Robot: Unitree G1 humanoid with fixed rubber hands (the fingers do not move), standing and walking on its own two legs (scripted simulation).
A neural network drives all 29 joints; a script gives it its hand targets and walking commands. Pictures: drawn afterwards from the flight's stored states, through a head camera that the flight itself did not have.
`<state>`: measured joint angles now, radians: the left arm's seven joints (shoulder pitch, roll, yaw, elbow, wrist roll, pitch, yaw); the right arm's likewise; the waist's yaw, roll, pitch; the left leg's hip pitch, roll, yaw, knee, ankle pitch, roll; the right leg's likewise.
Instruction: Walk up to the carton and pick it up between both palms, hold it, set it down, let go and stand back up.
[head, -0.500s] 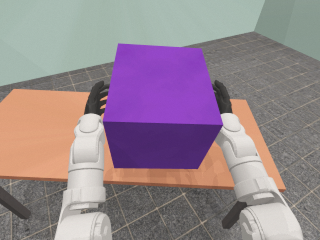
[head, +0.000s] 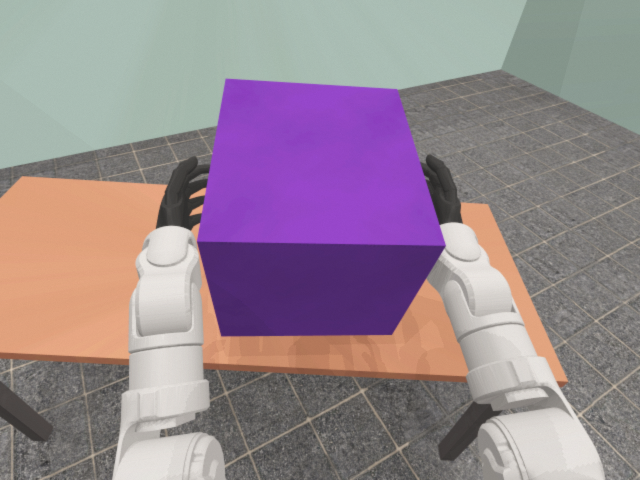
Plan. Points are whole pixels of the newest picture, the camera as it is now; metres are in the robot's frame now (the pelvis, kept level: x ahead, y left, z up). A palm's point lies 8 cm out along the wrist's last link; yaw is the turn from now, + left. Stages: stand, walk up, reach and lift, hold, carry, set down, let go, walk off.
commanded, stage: reach and lift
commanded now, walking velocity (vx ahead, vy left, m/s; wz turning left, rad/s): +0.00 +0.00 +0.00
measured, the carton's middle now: (311, 210) +0.40 +0.00 +0.15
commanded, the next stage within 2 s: hold in 0.42 s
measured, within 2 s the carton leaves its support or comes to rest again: neither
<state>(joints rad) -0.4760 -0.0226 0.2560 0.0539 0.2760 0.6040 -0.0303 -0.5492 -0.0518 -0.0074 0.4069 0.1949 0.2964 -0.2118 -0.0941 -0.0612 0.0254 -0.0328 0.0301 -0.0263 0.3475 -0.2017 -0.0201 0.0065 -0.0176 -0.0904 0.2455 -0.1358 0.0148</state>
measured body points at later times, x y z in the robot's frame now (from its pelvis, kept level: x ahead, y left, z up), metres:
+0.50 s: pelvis -0.01 -0.01 +0.00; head -0.05 +0.02 +0.45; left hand +0.36 +0.16 +0.19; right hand +0.36 -0.16 +0.19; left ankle +0.00 +0.13 -0.75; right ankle +0.01 -0.13 -0.75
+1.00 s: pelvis +0.00 +0.00 +0.00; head -0.04 +0.02 +0.45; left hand +0.37 +0.16 +0.18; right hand +0.37 -0.16 +0.18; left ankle +0.00 +0.13 -0.75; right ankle +0.01 -0.13 -0.75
